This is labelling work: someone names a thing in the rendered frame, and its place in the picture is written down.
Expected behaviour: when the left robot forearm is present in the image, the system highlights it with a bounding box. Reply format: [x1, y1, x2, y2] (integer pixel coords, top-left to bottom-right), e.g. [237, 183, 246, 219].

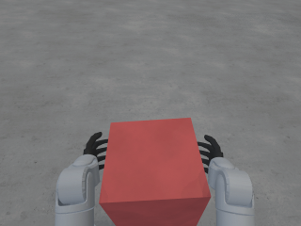
[55, 154, 100, 226]

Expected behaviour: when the carton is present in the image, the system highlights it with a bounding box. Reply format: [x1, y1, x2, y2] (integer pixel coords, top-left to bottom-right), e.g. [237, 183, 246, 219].
[99, 118, 212, 226]

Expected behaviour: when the right robot hand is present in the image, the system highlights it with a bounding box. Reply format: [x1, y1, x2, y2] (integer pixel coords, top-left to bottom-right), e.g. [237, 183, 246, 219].
[198, 135, 224, 173]

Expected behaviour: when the right robot forearm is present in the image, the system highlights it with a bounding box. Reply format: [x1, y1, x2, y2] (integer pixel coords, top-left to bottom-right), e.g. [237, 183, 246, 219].
[208, 157, 256, 226]

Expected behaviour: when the left robot hand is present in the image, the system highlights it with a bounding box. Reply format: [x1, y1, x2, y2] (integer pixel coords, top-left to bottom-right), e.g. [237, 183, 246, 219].
[83, 132, 108, 170]

